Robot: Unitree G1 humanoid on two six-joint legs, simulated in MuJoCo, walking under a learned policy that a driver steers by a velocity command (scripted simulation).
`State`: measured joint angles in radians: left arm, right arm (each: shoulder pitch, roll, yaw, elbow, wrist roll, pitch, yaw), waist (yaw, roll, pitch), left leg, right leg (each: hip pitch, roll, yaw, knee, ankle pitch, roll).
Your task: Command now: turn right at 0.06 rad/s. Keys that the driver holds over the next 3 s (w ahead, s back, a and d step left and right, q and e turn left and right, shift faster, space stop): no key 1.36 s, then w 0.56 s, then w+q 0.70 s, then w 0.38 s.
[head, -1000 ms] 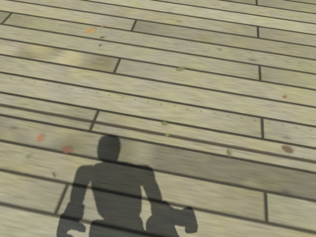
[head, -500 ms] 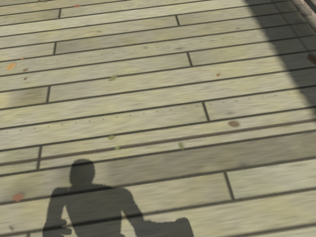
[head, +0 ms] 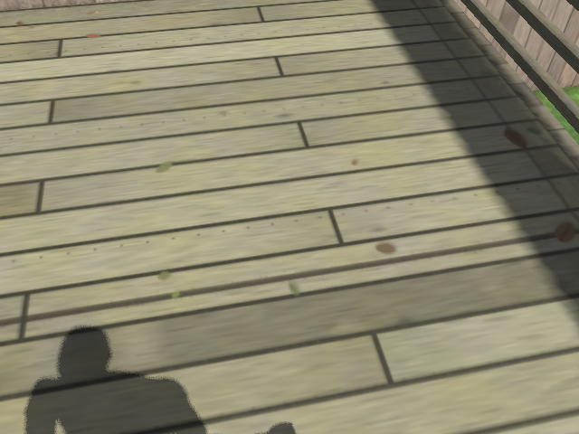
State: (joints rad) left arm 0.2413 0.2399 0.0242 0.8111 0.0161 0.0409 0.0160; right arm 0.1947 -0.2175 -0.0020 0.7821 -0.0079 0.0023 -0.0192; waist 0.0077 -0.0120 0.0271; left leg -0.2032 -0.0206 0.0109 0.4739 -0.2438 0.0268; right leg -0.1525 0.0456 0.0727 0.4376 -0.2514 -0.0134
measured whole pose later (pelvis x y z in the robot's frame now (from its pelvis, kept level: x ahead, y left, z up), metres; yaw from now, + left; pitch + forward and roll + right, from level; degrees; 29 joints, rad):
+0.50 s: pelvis -0.01 -0.01 +0.01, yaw +0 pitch -2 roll +0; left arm 0.28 0.20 0.01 1.03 0.01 0.01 0.04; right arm 0.26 -0.21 -0.01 1.02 -0.01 0.01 -0.02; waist 0.00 0.00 0.03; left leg -0.17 -0.01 0.00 0.39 -0.19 0.02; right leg -0.12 0.05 0.07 0.37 -0.21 -0.02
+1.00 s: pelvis +0.00 -0.01 +0.00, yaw +1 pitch -2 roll +0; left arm 0.31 0.15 0.00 1.14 0.01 0.00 0.05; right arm 0.28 -0.15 0.00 1.13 -0.01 0.00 -0.04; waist -0.01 0.00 0.03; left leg -0.17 -0.02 -0.01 0.40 -0.20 0.02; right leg -0.12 0.05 0.06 0.38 -0.23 -0.02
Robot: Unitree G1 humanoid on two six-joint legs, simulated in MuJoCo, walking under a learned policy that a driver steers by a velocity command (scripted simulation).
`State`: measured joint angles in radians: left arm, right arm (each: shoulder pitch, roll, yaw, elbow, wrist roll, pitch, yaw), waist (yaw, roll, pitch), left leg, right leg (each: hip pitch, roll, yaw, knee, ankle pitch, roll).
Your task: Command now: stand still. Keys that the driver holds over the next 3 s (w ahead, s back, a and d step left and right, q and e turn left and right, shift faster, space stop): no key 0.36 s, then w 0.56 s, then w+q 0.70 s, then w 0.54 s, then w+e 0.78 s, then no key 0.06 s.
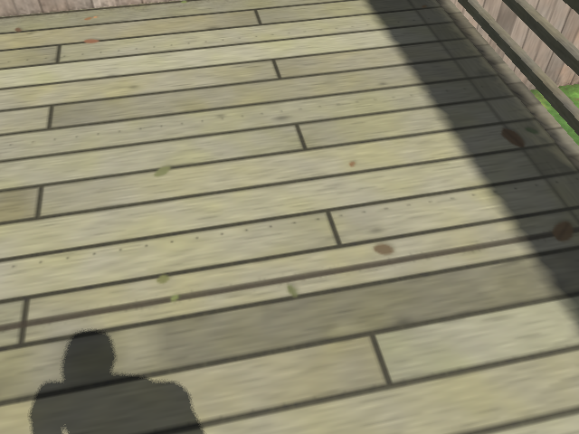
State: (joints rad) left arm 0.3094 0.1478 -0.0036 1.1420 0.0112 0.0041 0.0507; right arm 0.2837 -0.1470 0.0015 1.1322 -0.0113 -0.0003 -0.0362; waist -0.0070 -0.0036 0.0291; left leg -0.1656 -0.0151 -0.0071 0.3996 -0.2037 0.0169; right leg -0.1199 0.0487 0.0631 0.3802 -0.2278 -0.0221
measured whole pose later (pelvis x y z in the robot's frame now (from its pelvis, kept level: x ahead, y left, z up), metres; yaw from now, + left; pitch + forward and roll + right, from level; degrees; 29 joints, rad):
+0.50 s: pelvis +0.02 +0.00 +0.00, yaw -1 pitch -1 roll +0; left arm 0.37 0.14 0.00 1.15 0.03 0.01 0.04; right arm 0.35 -0.14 -0.02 1.14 -0.01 0.01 -0.03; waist -0.01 -0.01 -0.01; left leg -0.18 -0.03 0.00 0.47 -0.31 0.05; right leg -0.17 0.04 0.06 0.52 -0.41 -0.06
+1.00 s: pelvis +0.20 -0.02 -0.02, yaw +0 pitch +2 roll +1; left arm 0.56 0.13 0.00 1.14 0.02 -0.11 0.03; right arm -0.01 -0.18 -0.03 0.92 -0.02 -0.04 0.03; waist 0.06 0.01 0.04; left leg -0.60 0.00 0.13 0.65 -0.13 0.10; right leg 0.18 0.05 -0.02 0.16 -0.37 -0.06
